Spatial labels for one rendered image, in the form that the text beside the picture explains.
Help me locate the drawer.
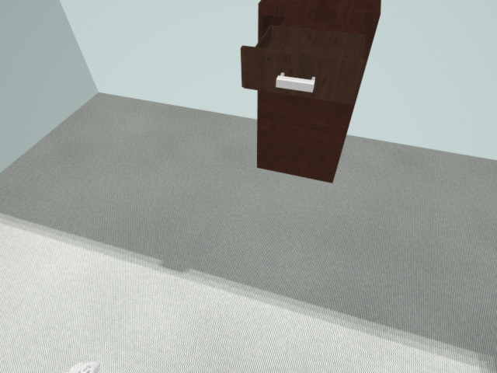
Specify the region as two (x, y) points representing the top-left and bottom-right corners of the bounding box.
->
(241, 25), (367, 105)

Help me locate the cabinet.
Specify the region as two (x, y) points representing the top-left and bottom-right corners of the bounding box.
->
(257, 0), (381, 183)

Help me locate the handle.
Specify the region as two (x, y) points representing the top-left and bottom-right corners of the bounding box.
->
(276, 73), (315, 92)

